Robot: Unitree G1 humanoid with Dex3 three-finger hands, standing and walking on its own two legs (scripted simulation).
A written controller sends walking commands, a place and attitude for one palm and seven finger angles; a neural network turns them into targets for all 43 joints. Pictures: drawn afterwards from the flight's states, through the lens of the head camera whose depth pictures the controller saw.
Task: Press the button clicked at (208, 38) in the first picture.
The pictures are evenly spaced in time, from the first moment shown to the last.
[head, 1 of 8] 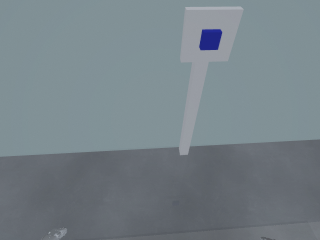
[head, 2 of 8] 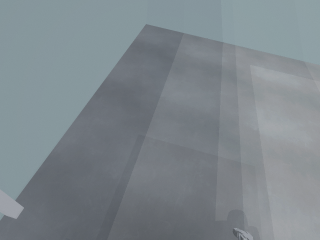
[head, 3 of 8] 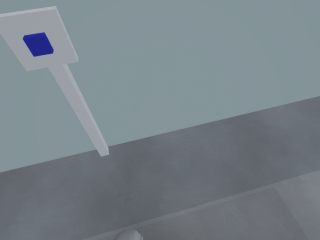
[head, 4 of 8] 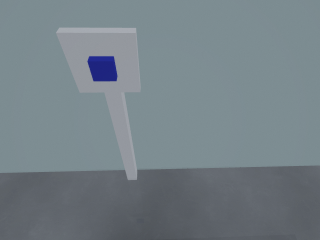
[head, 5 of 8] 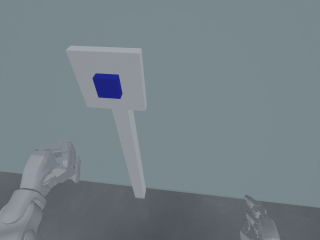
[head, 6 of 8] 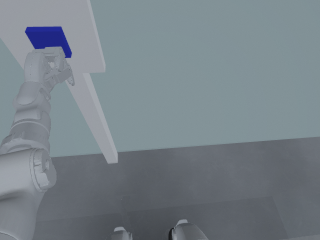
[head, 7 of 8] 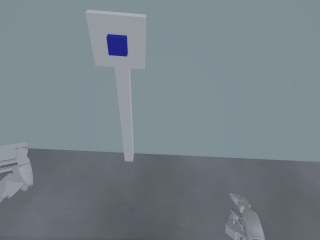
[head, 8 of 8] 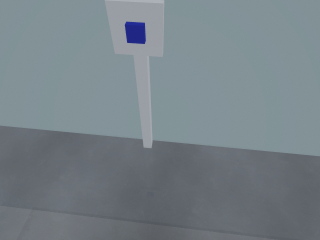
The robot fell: no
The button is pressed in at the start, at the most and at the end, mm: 0 12 0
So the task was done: yes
